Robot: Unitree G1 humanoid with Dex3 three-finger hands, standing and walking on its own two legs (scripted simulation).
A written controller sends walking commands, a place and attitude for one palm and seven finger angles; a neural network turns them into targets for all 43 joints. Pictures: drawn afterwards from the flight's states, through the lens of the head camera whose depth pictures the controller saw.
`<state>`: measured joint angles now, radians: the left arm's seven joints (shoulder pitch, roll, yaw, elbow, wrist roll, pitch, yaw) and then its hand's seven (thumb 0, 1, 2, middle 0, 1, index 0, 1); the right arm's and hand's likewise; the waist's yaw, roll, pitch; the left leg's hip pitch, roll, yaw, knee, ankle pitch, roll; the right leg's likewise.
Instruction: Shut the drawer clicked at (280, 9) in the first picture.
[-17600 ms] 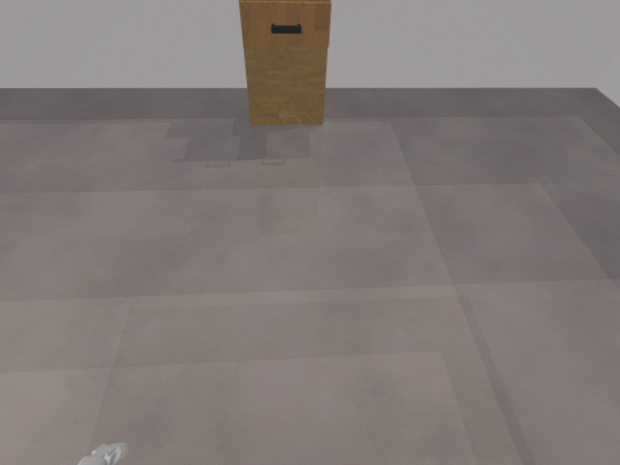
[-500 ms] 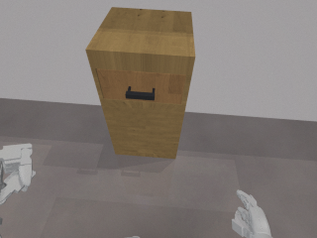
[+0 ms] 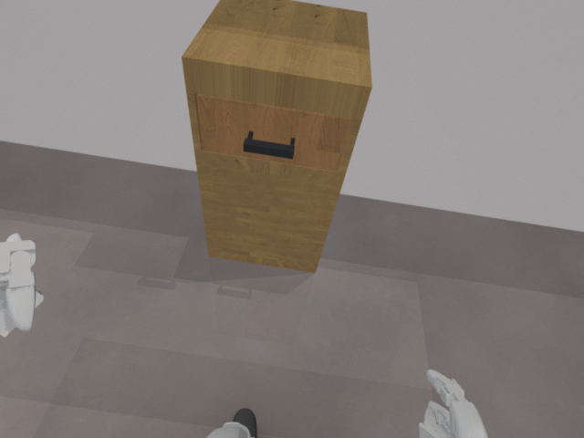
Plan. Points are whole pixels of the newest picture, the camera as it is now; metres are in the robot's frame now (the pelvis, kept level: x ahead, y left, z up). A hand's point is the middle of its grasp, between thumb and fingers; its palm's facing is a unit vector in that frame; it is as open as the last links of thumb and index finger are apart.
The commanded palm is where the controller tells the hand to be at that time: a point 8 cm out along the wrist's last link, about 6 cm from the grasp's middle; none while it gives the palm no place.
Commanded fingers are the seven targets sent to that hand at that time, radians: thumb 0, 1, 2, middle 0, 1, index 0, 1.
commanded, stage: step back with the hand held close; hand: left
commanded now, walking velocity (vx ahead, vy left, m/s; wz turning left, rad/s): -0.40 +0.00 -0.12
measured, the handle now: (270, 143) +0.81 +0.08 -0.12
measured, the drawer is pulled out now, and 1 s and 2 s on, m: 0.00 0.00 0.00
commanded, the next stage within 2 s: stop stepping back and stand still in 0.04 s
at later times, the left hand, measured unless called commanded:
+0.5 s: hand out of the picture +0.08 +0.22 +0.18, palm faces +0.26 -0.85 -0.45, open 3.2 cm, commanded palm +0.06 +0.26 +0.19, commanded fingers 0.00 0.90 0.90 -1.40 -1.60 -1.40 -1.60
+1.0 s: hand out of the picture +0.07 +0.22 +0.18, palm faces +0.31 -0.80 -0.51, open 3.2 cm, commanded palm +0.03 +0.26 +0.19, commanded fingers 0.00 0.90 0.90 -1.40 -1.60 -1.40 -1.60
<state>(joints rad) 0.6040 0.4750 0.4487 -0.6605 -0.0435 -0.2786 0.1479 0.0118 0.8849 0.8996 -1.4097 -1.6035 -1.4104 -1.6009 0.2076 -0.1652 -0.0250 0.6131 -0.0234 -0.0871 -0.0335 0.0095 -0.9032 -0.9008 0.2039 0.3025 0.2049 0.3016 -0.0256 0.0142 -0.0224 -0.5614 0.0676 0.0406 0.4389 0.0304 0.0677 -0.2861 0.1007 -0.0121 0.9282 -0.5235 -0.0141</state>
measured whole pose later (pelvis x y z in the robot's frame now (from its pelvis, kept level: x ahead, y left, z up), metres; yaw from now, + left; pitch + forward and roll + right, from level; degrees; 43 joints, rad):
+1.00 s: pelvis -0.13 +0.00 +0.01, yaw -6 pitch -1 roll +2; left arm 0.66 0.36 0.39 -0.50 -0.02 -0.23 0.15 0.01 0.88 0.90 -1.41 -1.60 -1.41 -1.60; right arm 0.24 -0.20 0.01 0.67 -0.01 -0.06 -0.05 0.01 -0.90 -0.90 0.21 0.30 0.21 0.30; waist 0.00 0.01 -0.01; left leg -0.46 0.02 0.05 0.95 -0.33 0.00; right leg -0.27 0.00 -0.11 0.52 -0.25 -0.08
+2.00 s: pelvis -0.12 +0.04 +0.01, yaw -5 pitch +0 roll -1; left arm 0.29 0.24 0.00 0.95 0.02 0.03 0.01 0.01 0.90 0.90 -0.87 -1.10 -0.88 -1.05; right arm 0.26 -0.22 0.01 0.98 -0.03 0.04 0.00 0.01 -0.91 -0.90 0.20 0.30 0.20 0.30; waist 0.00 -0.04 0.06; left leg -0.28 0.01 0.05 0.49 -0.21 0.03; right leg -0.23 -0.02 -0.12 0.46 -0.23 -0.02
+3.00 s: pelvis -0.08 +0.02 +0.02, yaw -6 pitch -1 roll +0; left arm 0.23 0.18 0.01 1.16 0.01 -0.02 0.02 0.00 0.91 0.90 -0.20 -0.30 -0.20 -0.30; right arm 0.24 -0.18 0.00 1.15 -0.02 -0.01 -0.03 0.00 -0.91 -0.90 0.20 0.30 0.20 0.30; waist -0.01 0.01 0.04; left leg -0.14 0.01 0.07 0.36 -0.20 0.01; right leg -0.12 -0.01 -0.10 0.36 -0.23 -0.03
